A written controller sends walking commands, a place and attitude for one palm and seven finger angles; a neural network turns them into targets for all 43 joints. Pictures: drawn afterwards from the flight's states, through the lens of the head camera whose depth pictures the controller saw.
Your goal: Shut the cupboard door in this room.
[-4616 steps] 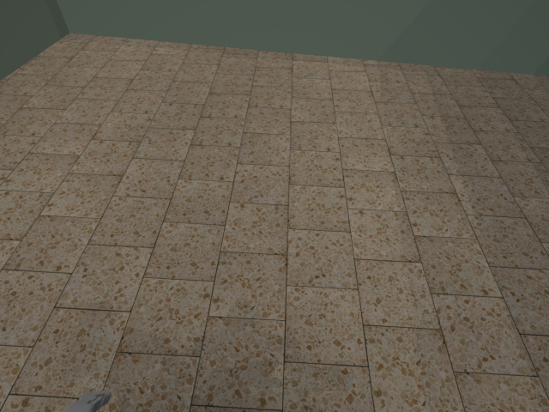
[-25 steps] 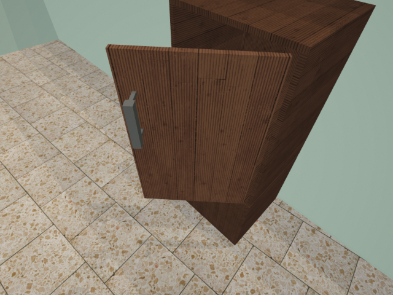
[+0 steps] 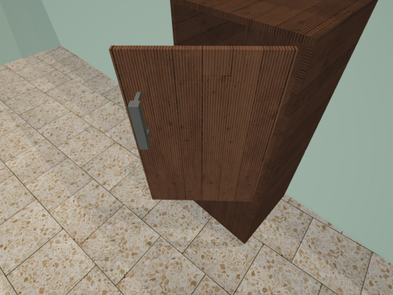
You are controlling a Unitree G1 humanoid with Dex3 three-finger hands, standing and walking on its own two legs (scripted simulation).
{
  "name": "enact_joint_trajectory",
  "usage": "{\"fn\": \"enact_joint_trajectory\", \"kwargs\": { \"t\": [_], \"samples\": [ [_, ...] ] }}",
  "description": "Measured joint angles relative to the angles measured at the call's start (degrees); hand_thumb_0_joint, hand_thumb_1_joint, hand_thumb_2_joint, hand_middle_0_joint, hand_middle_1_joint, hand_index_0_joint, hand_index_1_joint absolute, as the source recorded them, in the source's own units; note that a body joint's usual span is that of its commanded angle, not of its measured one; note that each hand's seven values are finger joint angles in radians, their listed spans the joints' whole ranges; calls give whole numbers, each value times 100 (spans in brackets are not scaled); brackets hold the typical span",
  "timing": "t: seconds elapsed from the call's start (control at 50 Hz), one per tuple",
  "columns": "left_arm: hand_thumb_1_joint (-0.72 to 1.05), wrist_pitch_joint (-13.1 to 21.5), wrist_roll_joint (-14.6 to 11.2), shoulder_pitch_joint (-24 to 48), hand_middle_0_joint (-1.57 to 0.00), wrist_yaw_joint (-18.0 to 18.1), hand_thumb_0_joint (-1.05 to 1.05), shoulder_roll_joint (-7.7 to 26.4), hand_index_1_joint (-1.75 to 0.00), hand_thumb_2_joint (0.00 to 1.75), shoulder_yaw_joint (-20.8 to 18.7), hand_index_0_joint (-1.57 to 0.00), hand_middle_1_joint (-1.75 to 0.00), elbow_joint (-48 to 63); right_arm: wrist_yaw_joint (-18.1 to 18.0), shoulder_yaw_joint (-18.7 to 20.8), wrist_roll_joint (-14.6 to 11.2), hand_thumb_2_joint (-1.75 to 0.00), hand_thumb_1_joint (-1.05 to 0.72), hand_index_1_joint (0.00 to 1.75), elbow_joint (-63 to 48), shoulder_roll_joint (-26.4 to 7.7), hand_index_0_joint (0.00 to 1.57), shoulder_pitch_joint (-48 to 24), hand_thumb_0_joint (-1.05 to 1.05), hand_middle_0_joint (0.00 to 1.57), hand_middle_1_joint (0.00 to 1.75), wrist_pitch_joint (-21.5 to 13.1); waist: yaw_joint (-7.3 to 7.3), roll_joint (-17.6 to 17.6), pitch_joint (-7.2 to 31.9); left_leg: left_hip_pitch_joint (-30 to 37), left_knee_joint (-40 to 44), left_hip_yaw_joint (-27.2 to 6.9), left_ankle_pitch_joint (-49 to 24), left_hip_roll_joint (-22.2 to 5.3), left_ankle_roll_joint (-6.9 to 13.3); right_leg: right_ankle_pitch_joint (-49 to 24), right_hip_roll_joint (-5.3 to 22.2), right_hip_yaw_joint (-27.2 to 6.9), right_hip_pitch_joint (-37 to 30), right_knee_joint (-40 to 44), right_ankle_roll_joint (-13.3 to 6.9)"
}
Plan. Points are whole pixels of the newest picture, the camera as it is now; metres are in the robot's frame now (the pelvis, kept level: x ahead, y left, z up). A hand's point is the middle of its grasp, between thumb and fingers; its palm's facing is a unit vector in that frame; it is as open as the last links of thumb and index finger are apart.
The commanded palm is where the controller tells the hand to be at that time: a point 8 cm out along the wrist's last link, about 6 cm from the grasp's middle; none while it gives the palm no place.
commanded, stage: look again from close up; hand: left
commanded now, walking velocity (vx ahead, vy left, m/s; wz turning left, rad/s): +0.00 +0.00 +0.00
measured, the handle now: (141, 121) +0.49 +0.16 +0.09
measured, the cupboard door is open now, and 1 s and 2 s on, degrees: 42 42 42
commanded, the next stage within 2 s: raise the hand and make a fist in 0.22 s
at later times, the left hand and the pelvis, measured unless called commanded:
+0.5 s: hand (112, 255) +0.20 +0.18 -0.01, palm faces +0.21 -0.97 -0.12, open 7.2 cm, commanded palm +0.11 +0.23 -0.05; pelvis +0.00 +0.00 -0.01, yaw +2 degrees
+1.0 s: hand (130, 253) +0.20 +0.14 +0.02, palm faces -0.07 -0.99 -0.09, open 4.9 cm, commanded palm +0.15 +0.22 +0.01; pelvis +0.00 -0.04 -0.08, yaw +3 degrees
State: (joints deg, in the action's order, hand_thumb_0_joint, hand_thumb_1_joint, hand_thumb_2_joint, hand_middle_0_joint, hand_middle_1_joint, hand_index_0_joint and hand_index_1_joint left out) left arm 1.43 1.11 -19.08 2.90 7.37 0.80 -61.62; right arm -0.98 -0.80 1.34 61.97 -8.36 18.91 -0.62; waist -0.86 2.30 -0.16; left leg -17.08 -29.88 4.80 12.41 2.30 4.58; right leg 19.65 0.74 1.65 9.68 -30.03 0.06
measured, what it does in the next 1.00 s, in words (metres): lowers itself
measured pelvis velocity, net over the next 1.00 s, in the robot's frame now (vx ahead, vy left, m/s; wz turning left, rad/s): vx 0.00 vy -0.04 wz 0.06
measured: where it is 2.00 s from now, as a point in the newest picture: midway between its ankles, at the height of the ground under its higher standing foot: outside the picture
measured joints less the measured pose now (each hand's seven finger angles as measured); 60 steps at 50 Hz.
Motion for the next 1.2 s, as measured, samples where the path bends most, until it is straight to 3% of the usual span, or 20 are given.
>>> {"fn": "enact_joint_trajectory", "kwargs": {
  "t": [0.34,0.36,0.38,0.42,0.46,0.5,0.56,0.6,0.64,0.7,0.78,0.86,0.92,0.96,1.02,1.08,1.14,1.2],
  "samples": [
    [90,-11,23,143,-20,-12,1,230,-30,90,26,-20,-30,13,6,2,-66,-90,-92,29,-19,-160,20,-458,1,20,30,-102,85,-345,-101,173,300,92,-58,2,19,-135,1,-104,-178,382,71],
    [90,-404,-128,-133,-20,-54,1,220,-30,90,-227,-20,-30,1008,-37,-22,-114,-90,-91,29,-281,-164,20,-407,1,20,30,-191,25,-374,-182,109,182,55,-17,-4,14,-113,-4,-58,-136,288,66],
    [90,-570,-331,-474,-21,14,1,279,-30,90,-263,-20,-30,2255,-143,-77,-214,-90,-91,29,-589,-176,20,-281,1,20,30,-479,24,-425,-239,47,84,38,18,11,4,-51,16,-18,12,6,15],
    [90,-212,-639,-870,-21,244,2,421,-31,90,-200,-21,-30,4083,-269,-107,-305,-90,-91,29,-946,-229,20,-87,1,20,30,-1101,83,-489,-146,17,80,50,17,87,-40,43,78,-27,336,-565,-84],
    [91,-4,-835,-793,-22,385,2,439,-32,90,-127,-22,-32,5204,-182,-36,-337,-90,-91,29,-1293,-352,20,-10,1,20,30,-1418,17,-405,45,-75,45,-22,-8,181,-60,79,99,12,601,-772,-136],
    [91,479,-924,-430,-23,283,2,383,-34,90,-180,-23,-33,5755,-87,15,-322,-90,-91,29,-1653,-488,20,-96,1,20,30,-1600,-98,-328,199,-356,-272,-71,89,282,-87,58,115,43,877,-675,-191],
    [91,1534,-1175,-30,-27,-309,1,176,-37,90,-404,-26,-37,5736,59,108,-245,-90,-91,29,-2050,-610,20,-403,1,20,30,-1600,-197,-124,546,-1041,-1004,-94,382,188,-136,179,47,75,1525,-1292,-135],
    [91,2270,-1365,-67,-30,-952,1,156,-41,90,-509,-29,-40,5644,148,165,-199,-90,-91,29,-2314,-567,20,-586,1,20,30,-1513,-170,-182,745,-1533,-1519,-49,610,85,-214,367,-32,44,2021,-1773,-154],
    [91,2730,-1447,-235,-33,-1551,0,218,-44,90,-538,-32,-44,5535,209,215,-209,-90,-91,29,-2636,-527,20,-706,1,20,30,-1406,-100,-328,780,-1940,-2003,-29,811,8,-184,575,-94,44,2431,-2250,-213],
    [90,2610,-1487,-699,-38,-1987,0,344,-49,90,-556,-38,-49,5476,201,256,-260,-90,-91,30,-3112,-575,20,-776,1,20,30,-1270,47,-507,700,-2419,-2594,-97,1045,-57,-125,828,-144,138,2863,-2792,-306],
    [90,2326,-1523,-1420,-46,-1708,1,534,-57,90,-701,-45,-57,5875,89,302,-236,-90,-91,29,-3429,-690,20,-780,1,20,30,-1297,271,-470,669,-2917,-3145,-342,1285,-121,-219,1041,-208,397,3203,-3144,-404],
    [90,2892,-1698,-1612,-53,-1398,3,651,-65,90,-827,-52,-65,6794,-13,223,-221,-90,-91,29,-3277,-726,20,-867,1,20,30,-1492,462,-227,706,-3240,-3510,-589,1444,-159,-280,1167,-266,644,3367,-3301,-460],
    [90,3217,-1838,-1137,-58,-1651,3,602,-71,90,-774,-57,-71,7182,-81,69,-249,-90,-91,30,-3098,-675,20,-1000,1,20,30,-1553,475,7,725,-3398,-3669,-679,1501,-177,-297,1211,-292,734,3468,-3379,-466],
    [90,2986,-1835,-730,-61,-1959,2,609,-75,90,-706,-61,-75,7185,-120,-22,-306,-90,-91,30,-3056,-555,20,-1024,1,20,30,-1469,434,85,736,-3423,-3646,-649,1495,-195,-313,1202,-305,701,3516,-3372,-459],
    [90,1951,-1778,-399,-67,-2356,1,716,-81,90,-627,-66,-81,6956,-160,-119,-416,-90,-91,30,-3128,-345,20,-869,1,20,30,-1180,315,75,746,-3205,-3341,-495,1413,-198,-286,1132,-297,535,3407,-3192,-411],
    [90,1004,-1858,-559,-72,-2330,2,765,-87,90,-755,-72,-87,6841,-201,-149,-438,-90,-91,30,-3212,-231,20,-594,1,20,30,-908,172,6,754,-2769,-2884,-328,1325,-182,-300,1037,-282,344,3084,-2862,-345],
    [89,965,-2012,-946,-78,-1935,2,712,-93,90,-1106,-78,-93,6990,-227,-82,-398,-90,-91,30,-3214,-241,20,-333,1,20,30,-835,154,-79,728,-2372,-2544,-289,1273,-173,-301,935,-321,214,2743,-2543,-337],
    [90,1518,-2065,-1207,-83,-1676,2,665,-99,90,-1402,-83,-99,7207,-206,26,-361,-90,-91,30,-3171,-377,20,-135,1,20,30,-919,184,-133,723,-2238,-2406,-313,1238,-162,-290,878,-326,219,2586,-2367,-327]
  ]
}}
